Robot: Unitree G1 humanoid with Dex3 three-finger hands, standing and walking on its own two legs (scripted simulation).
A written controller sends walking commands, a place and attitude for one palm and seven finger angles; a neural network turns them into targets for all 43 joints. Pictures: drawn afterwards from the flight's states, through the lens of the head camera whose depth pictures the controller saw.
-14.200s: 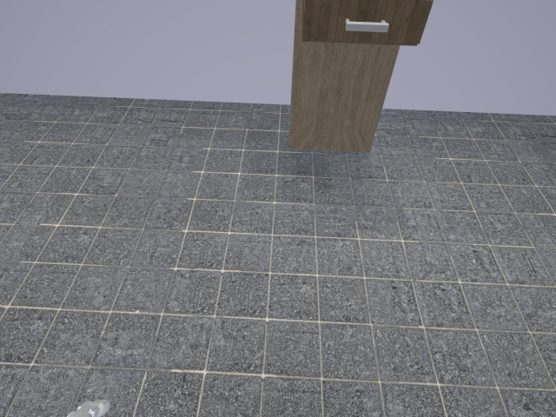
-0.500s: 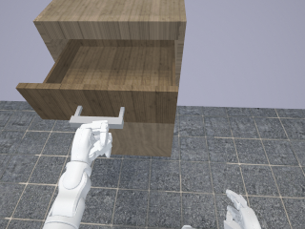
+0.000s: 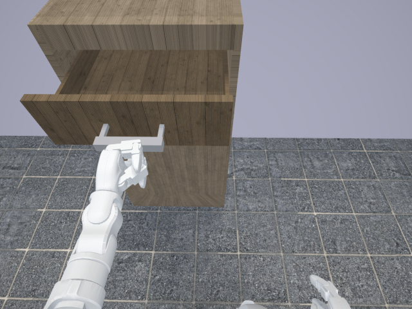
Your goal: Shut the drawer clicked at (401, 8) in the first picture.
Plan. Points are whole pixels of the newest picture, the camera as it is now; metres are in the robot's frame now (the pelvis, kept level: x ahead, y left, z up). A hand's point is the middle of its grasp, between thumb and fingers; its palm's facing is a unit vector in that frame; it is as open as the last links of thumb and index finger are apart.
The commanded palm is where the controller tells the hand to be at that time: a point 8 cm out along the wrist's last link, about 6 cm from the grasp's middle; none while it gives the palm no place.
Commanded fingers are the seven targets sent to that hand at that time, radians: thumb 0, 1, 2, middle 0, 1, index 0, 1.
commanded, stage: push the drawer shut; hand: left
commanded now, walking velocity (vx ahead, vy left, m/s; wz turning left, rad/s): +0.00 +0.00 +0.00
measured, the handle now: (131, 136) +0.44 +0.17 +0.07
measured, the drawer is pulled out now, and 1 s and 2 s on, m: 0.17 0.05 0.00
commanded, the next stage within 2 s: pull the fist back off the drawer in 1.72 s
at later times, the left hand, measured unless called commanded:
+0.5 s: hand (149, 141) +0.43 +0.13 +0.06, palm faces +0.00 -1.00 -0.03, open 3.1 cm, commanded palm +0.41 +0.18 +0.07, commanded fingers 0.00 0.90 0.90 -1.40 -1.60 -1.40 -1.60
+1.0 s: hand (152, 121) +0.49 +0.13 +0.07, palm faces +0.01 -1.00 -0.03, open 3.1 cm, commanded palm +0.48 +0.18 +0.07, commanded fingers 0.00 0.90 0.90 -1.40 -1.60 -1.40 -1.60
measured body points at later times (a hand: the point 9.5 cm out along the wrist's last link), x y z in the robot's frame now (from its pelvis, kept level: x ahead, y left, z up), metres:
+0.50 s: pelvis -0.01 +0.01 -0.01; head +0.07 +0.00 +0.44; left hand +0.43 +0.18 +0.07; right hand +0.06 -0.25 -0.13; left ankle -0.02 +0.11 -0.71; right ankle +0.03 -0.10 -0.71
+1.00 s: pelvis -0.01 +0.01 -0.02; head +0.09 +0.00 +0.42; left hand +0.48 +0.18 +0.07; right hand +0.00 -0.25 -0.14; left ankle -0.02 +0.11 -0.71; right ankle +0.03 -0.10 -0.71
